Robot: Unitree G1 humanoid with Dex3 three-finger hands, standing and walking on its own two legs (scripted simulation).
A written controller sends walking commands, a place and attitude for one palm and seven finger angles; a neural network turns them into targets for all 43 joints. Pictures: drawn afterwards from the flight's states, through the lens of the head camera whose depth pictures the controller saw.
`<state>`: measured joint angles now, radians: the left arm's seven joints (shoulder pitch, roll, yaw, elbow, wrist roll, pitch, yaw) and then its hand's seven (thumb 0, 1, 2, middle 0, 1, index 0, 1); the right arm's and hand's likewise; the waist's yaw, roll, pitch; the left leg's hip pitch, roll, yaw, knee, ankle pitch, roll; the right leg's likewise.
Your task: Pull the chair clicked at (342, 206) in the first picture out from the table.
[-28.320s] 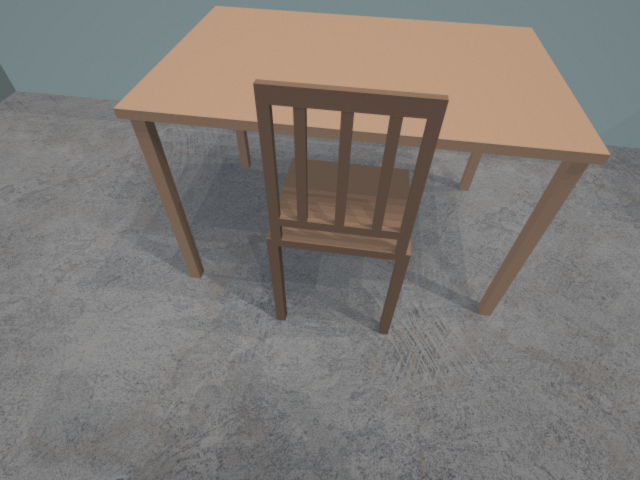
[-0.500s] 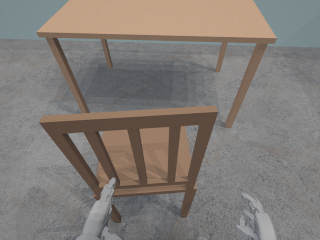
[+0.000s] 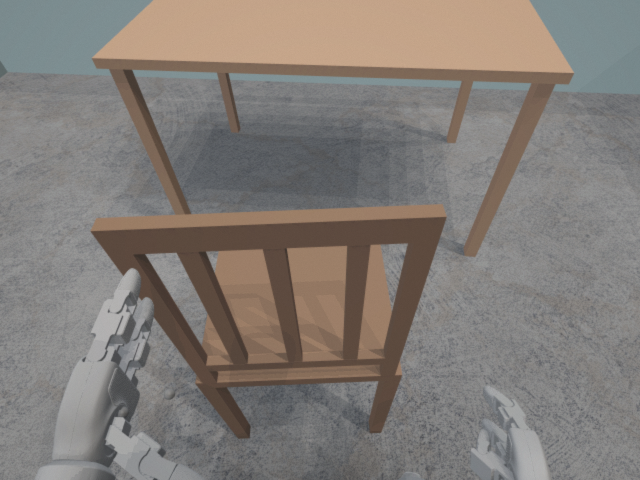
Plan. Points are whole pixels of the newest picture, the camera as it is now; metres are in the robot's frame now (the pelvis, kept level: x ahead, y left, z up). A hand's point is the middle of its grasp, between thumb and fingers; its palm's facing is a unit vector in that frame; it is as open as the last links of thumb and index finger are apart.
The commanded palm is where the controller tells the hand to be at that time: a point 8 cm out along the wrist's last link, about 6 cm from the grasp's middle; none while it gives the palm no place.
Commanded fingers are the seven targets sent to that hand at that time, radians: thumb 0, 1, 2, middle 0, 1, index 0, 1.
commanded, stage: draw the hand back to the body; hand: left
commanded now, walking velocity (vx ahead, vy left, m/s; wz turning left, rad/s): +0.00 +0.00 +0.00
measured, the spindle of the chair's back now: (287, 312) +0.36 +0.08 -0.03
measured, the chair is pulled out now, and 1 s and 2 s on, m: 0.56 0.56 0.56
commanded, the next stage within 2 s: step back with the hand held close in 1.06 s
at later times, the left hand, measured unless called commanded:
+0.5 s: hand (49, 337) +0.21 +0.24 +0.18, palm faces +0.41 -0.81 -0.41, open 12.0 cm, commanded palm +0.16 +0.28 +0.20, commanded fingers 0.00 0.61 0.76 -0.16 -0.24 -0.16 -0.24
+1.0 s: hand (23, 313) +0.22 +0.25 +0.20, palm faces +0.44 -0.79 -0.43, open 7.5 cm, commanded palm +0.17 +0.30 +0.23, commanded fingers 0.00 0.90 0.90 -0.20 -0.30 -0.20 -0.30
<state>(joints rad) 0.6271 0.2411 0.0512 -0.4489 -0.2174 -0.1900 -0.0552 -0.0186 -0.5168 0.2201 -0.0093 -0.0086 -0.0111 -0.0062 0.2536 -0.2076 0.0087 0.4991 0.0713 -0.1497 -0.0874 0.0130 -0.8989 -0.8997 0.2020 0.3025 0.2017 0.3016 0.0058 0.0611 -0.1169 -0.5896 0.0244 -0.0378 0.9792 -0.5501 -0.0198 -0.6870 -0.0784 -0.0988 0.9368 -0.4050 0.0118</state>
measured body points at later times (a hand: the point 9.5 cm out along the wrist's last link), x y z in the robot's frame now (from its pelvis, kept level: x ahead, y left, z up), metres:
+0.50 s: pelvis +0.02 +0.00 +0.05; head +0.01 -0.03 +0.50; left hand +0.18 +0.28 +0.21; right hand +0.21 -0.22 -0.04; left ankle -0.03 +0.13 -0.68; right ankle +0.04 -0.13 -0.68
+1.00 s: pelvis +0.03 +0.00 +0.06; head +0.02 -0.03 +0.50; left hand +0.19 +0.29 +0.23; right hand +0.20 -0.24 -0.04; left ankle -0.03 +0.13 -0.68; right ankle +0.04 -0.13 -0.68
